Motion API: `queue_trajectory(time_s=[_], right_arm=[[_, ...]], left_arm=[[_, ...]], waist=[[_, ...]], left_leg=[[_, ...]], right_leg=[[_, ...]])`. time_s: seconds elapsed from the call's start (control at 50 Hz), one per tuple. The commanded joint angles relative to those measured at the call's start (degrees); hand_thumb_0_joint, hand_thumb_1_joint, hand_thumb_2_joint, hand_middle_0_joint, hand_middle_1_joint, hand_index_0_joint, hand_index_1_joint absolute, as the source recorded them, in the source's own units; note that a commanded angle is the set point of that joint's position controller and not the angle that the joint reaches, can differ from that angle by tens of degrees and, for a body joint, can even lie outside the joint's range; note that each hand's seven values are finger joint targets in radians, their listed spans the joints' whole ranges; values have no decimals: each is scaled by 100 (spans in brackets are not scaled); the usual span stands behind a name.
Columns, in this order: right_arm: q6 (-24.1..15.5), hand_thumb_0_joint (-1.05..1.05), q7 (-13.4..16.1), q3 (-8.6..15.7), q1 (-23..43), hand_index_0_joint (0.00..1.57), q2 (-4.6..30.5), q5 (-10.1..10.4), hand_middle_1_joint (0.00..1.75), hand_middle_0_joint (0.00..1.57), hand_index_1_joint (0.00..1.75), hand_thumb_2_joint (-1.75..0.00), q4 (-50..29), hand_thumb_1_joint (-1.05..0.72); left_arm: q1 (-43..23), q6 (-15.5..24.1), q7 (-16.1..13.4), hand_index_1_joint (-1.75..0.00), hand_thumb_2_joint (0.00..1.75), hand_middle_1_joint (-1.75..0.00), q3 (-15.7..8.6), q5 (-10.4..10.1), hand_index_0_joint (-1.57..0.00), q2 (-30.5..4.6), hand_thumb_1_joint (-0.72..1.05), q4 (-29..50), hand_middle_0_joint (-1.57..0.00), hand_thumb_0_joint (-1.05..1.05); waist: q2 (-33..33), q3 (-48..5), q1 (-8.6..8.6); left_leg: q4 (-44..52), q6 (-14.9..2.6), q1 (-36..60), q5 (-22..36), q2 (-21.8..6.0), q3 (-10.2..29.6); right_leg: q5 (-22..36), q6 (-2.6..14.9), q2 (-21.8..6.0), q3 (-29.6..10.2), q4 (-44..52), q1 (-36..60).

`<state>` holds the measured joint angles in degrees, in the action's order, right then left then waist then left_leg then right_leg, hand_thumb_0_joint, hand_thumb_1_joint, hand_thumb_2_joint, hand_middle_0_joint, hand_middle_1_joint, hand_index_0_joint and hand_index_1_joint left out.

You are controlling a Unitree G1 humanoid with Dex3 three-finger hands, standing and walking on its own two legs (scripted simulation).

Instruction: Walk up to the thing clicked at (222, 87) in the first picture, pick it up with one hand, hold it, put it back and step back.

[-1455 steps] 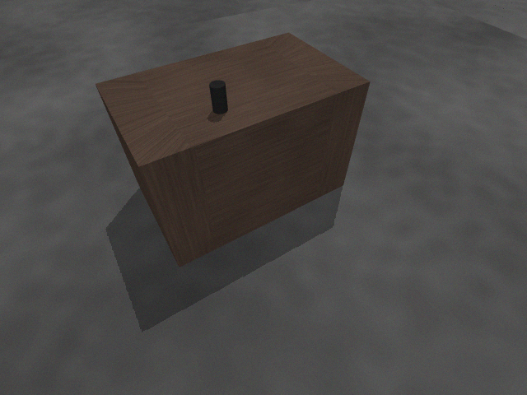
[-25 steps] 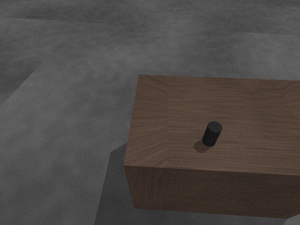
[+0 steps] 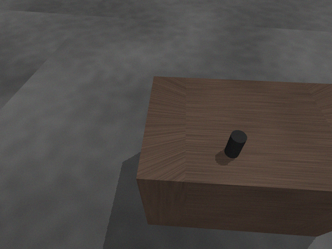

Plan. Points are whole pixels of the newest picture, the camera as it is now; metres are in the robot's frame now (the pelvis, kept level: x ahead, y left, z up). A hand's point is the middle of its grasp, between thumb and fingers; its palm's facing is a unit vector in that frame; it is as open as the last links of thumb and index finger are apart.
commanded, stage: step back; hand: right
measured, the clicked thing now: (235, 144) +0.48 -0.23 -0.13
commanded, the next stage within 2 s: none
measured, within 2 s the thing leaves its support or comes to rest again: neither
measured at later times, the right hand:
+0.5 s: hand out of the picture -0.04 -0.24 -0.17, palm faces -0.07 +0.90 -0.43, open 7.3 cm
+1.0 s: hand out of the picture -0.09 -0.22 -0.17, palm faces +0.03 +0.93 -0.35, open 7.4 cm
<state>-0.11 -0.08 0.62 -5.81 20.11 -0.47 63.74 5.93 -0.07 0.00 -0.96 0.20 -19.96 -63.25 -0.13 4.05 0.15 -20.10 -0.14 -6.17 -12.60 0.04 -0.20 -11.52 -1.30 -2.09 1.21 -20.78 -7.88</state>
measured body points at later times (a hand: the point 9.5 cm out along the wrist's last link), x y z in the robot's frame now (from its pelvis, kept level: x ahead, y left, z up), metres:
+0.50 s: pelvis -0.10 +0.04 -0.03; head -0.03 +0.07 +0.41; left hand +0.05 +0.36 -0.16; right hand -0.04 -0.28 -0.14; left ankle -0.13 +0.15 -0.75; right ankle -0.02 -0.12 -0.73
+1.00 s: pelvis -0.20 +0.04 -0.01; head -0.14 +0.03 +0.43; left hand -0.08 +0.35 -0.13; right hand -0.09 -0.26 -0.14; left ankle -0.21 +0.18 -0.67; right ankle -0.18 -0.06 -0.75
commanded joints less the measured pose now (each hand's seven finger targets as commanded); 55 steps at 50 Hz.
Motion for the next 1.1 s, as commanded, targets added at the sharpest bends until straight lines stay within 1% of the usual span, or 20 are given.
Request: queue_trajectory(time_s=[0.0,0.12,0.18,0.2,0.22,0.28,0.34,0.4,0.44,0.46,0.48,0.5,0.54,0.68,0.8,0.84,0.86,0.88,0.96,1.08], right_arm=[[10,0,47,368,101,20,1431,96,30,20,30,-90,-529,-90],[158,0,30,495,221,20,1475,88,30,20,30,-90,-917,-90],[248,0,9,475,147,20,1242,80,30,20,30,-90,-1057,-90],[308,0,6,476,57,20,1200,35,30,20,30,-90,-1109,-90],[344,0,2,489,-192,20,1251,12,30,20,30,-90,-1114,-90],[314,0,-45,555,-642,20,1307,116,30,20,30,-90,-1068,-90],[247,0,-25,547,-703,20,1347,49,30,20,30,-90,-1131,-90],[96,0,41,571,-896,20,1272,-106,30,20,30,-90,-1047,-90],[68,0,82,743,-589,20,2096,-273,30,20,30,-90,-1232,-90],[73,0,80,762,-571,20,2319,-195,30,20,30,-90,-1359,-90],[60,0,102,786,-419,20,2326,-169,30,20,30,-90,-1417,-90],[51,0,132,723,-263,20,2032,-178,30,20,30,-90,-1453,-90],[34,0,218,592,239,20,1582,-209,30,20,30,-90,-1581,-90],[53,0,284,644,-654,20,1511,-65,30,20,30,-90,-1617,-90],[156,0,190,602,-78,20,1574,16,30,20,30,-90,-1863,-90],[151,0,169,465,13,20,1193,120,30,20,30,-90,-1993,-90],[195,0,229,487,163,20,1192,112,30,20,30,-90,-1975,-90],[219,0,252,562,-44,20,1345,87,30,20,30,-90,-1880,-90],[168,0,223,474,-468,20,1277,99,30,20,30,-90,-1650,-90],[48,0,256,419,-427,20,1151,24,30,20,30,-90,-1854,-90]], left_arm=[[-45,52,-133,-30,90,-30,-412,-60,-20,-1333,90,604,-20,0],[-82,-70,-120,-30,90,-30,-441,3,-20,-1409,90,980,-20,0],[-105,-75,-118,-30,90,-30,-592,68,-20,-1835,90,1117,-20,0],[-239,-49,-137,-30,90,-30,-628,149,-20,-1952,90,1240,-20,0],[-386,-27,-156,-30,90,-30,-652,210,-20,-2004,90,1353,-20,0],[-996,-50,-170,-30,90,-30,-606,229,-20,-1737,90,1622,-20,0],[-694,-82,-174,-30,90,-30,-605,271,-20,-1723,90,1750,-20,0],[-486,-244,-124,-30,90,-30,-561,75,-20,-1548,90,1765,-20,0],[-355,-317,-181,-30,90,-30,-479,14,-20,-1022,90,1866,-20,0],[-473,-323,-254,-30,90,-30,-540,68,-20,-1220,90,1909,-20,0],[-629,-311,-290,-30,90,-30,-552,104,-20,-1295,90,1862,-20,0],[-783,-306,-267,-30,90,-30,-610,107,-20,-1402,90,1832,-20,0],[-77,-301,-210,-30,90,-30,-577,-11,-20,-1277,90,1688,-20,0],[-199,-169,-149,-30,90,-30,-568,101,-20,-1144,90,2003,-20,0],[717,-90,-91,-30,90,-30,-624,168,-20,-1054,90,1637,-20,0],[639,-20,-107,-30,90,-30,-765,247,-20,-1673,90,1736,-20,0],[246,-42,-85,-30,90,-30,-801,190,-20,-2030,90,1880,-20,0],[121,-14,-87,-30,90,-30,-817,214,-20,-2001,90,2046,-20,0],[-206,-75,-139,-30,90,-30,-708,155,-20,-1356,90,2212,-20,0],[327,-188,-151,-30,90,-30,-694,230,-20,-1372,90,2348,-20,0]], waist=[[105,-658,-49],[211,-991,-43],[-866,-907,98],[-1227,-750,126],[-1230,-626,-3],[-1229,-612,-277],[-1150,-759,-74],[-425,-800,-184],[1270,-538,-8],[1209,-546,-259],[1348,-422,-316],[998,-325,-274],[762,-350,229],[686,-686,-286],[661,-909,117],[-838,-899,101],[-1615,-573,248],[-1427,-320,197],[-617,-453,-54],[-1149,-792,232]], left_leg=[[-482,-495,-161,2994,-816,523],[-1246,-652,-550,1781,-595,518],[-3017,-246,-970,-357,321,26],[-3896,-207,-1320,-2033,433,257],[-4201,-242,-1276,-2223,189,611],[-4010,-278,-1009,-1869,134,605],[-2660,-154,-1341,-1605,51,321],[-214,-65,-625,535,-32,241],[-184,-406,99,3325,-1516,2309],[-186,-1047,-466,3507,-2058,2628],[51,-1387,-819,2862,-2219,2961],[-136,-1381,-722,2950,-1957,2361],[-635,-981,4,3399,-1191,1203],[-1008,-1378,1106,3396,-1517,1385],[-1550,-901,-238,1982,-1191,967],[-2553,-298,-1661,92,-199,603],[-3892,-74,-1718,-2257,503,345],[-4693,4,-1571,-2590,354,789],[-4903,66,-1838,-1786,711,841],[-2242,132,-1869,-1695,169,269]], right_leg=[[2110,355,-293,-282,-713,156],[1628,712,-510,-615,-1061,-143],[2113,1525,-1684,-1763,-166,-395],[2297,1884,-2154,-2195,49,-551],[2165,1956,-2263,-2214,-7,-952],[1460,1444,-1608,-1335,-280,-1319],[1582,1195,-1417,-1269,-698,-426],[1359,726,-765,-713,-1947,-434],[-2314,307,839,-598,-3499,-2451],[-2712,202,849,-1121,-4088,-2169],[-2607,197,835,-1327,-4629,-2101],[-2328,232,781,-1444,-4895,-2095],[-1566,270,880,-1362,-5000,-2574],[-1688,7,576,-851,-3134,-2236],[127,339,411,-283,-337,-260],[1648,884,-797,-2192,-221,350],[2250,1922,-1862,-3189,62,-518],[2386,2111,-2042,-3445,47,-1014],[2764,1365,-892,-1428,-488,-495],[2792,1334,-880,-1427,-975,694]])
